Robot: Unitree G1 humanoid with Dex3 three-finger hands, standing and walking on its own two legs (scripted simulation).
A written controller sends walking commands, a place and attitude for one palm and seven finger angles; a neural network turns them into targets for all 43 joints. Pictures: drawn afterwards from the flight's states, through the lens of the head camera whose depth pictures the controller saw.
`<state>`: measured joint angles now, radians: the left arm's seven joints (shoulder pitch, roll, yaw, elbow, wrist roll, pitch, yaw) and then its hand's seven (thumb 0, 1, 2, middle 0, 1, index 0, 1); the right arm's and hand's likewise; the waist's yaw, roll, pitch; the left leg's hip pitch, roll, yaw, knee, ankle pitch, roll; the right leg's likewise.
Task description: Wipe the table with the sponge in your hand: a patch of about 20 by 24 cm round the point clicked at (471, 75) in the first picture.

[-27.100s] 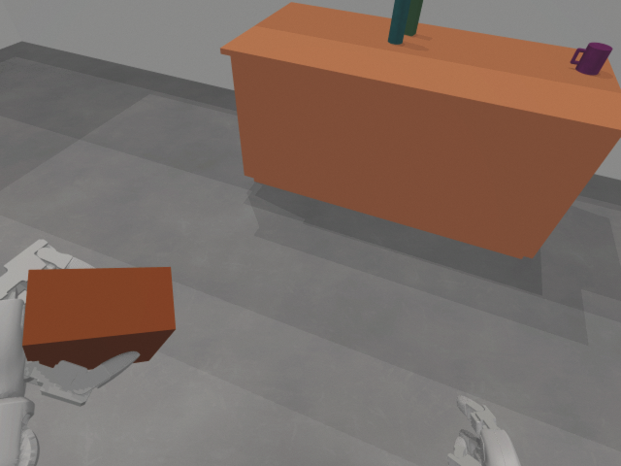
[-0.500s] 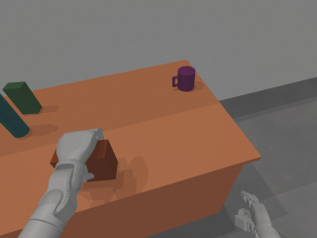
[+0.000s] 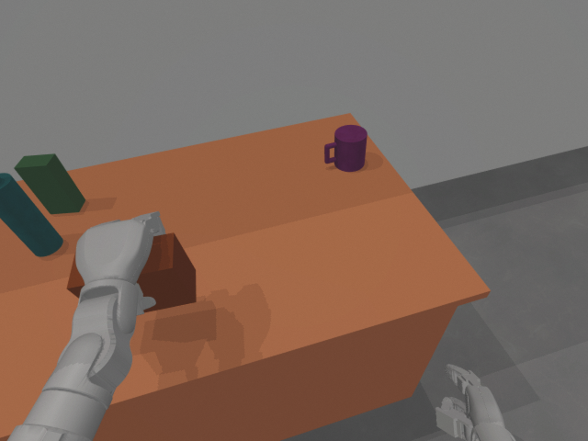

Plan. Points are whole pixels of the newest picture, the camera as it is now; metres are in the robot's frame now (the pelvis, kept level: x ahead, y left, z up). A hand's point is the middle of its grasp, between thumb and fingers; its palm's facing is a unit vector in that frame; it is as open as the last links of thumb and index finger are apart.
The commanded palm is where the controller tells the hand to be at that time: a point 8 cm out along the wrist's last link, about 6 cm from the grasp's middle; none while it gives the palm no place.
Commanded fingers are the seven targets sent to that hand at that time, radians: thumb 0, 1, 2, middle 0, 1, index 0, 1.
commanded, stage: move the sponge above the wiping area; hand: left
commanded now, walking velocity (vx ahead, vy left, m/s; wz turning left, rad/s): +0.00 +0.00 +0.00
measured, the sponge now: (143, 283) +0.30 +0.29 +0.04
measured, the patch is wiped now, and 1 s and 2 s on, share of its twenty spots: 0.00 0.00 0.00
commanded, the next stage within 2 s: lower the sponge onto the table in 1.02 s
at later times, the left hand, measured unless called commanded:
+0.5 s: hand (116, 268) +0.29 +0.31 +0.08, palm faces +0.10 -0.06 -0.99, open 9.9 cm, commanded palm +0.26 +0.28 +0.12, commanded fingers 0.00 0.10 1.30 -1.20 -1.60 -1.20 -1.60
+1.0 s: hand (123, 291) +0.27 +0.30 +0.05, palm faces -0.06 -0.12 -0.99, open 9.9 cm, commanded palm +0.25 +0.27 +0.12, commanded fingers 0.00 0.10 1.30 -1.20 -1.60 -1.20 -1.60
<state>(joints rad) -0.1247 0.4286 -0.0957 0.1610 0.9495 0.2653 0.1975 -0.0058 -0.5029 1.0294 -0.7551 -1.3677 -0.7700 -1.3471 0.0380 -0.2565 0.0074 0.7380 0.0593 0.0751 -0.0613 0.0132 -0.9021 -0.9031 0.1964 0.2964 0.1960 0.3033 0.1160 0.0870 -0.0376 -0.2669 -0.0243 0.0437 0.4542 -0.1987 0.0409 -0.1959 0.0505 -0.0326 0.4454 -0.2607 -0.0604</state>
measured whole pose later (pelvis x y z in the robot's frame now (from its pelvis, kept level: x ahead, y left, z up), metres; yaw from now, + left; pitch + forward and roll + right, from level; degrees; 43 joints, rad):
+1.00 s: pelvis +0.00 +0.00 +0.00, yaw +1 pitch +0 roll +0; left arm -0.17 0.41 -0.15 0.25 0.89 0.59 0.05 0.00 -0.50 1.03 -0.76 -1.39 -0.77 -1.37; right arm -0.01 -0.27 0.05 0.70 0.10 0.14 -0.03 0.01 -0.90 -0.90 0.20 0.30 0.20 0.30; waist 0.08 0.09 -0.04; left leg -0.25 -0.04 0.03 0.42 -0.18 0.05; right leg -0.17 0.04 -0.04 0.41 -0.25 -0.05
